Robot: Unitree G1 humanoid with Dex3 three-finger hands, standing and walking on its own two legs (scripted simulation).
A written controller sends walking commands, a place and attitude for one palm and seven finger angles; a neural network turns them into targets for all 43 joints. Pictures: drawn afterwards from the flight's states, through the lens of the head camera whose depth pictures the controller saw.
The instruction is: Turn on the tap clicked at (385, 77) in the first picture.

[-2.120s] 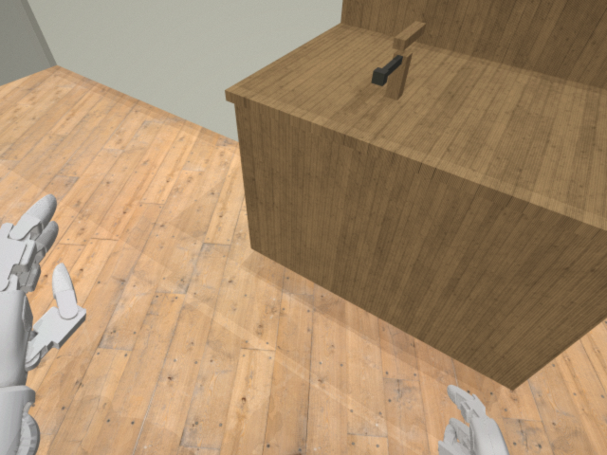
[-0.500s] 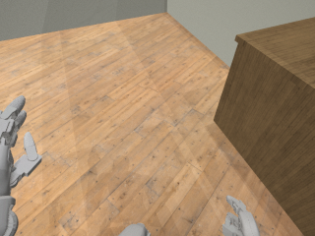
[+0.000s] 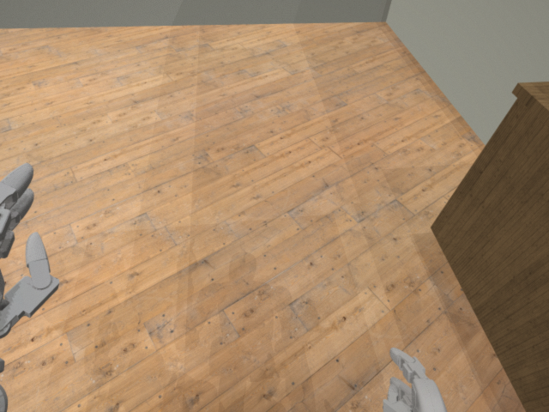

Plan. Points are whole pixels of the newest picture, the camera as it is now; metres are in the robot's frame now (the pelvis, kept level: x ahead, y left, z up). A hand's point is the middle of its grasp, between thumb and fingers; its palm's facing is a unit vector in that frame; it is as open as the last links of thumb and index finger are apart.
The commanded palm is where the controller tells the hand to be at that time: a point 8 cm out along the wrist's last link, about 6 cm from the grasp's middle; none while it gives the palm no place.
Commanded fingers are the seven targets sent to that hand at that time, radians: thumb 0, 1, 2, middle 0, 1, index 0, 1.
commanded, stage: walk around to get in front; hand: left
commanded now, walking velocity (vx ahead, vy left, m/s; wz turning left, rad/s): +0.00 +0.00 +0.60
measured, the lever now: out of the picture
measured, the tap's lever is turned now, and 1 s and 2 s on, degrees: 0 0 0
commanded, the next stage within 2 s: none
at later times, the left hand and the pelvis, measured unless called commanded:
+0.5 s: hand out of the picture +0.08 +0.30 +0.17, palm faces +0.66 -0.66 -0.37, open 7.4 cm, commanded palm +0.01 +0.32 +0.18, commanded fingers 0.00 0.90 0.90 -0.20 -0.30 -0.20 -0.30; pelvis -0.06 +0.00 -0.02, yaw +17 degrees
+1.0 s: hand out of the picture +0.05 +0.30 +0.16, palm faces +0.76 -0.49 -0.43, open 7.4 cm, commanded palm -0.03 +0.31 +0.18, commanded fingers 0.00 0.90 0.90 -0.20 -0.30 -0.20 -0.30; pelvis -0.01 -0.01 +0.00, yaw +33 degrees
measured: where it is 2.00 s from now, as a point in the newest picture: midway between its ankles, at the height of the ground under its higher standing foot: outside the picture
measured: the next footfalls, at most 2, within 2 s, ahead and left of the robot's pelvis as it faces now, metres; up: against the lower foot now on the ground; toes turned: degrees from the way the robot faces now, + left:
right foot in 0.08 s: +0.02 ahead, -0.12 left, +0.00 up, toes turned +1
left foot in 0.44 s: -0.05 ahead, +0.13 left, +0.00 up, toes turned +22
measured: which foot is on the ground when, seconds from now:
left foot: down 0.00-0.10, up 0.12-0.42, down 0.44-0.84, up 0.86-1.00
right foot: up 0.00-0.06, down 0.08-0.44, up 0.46-0.82, down 0.84-1.00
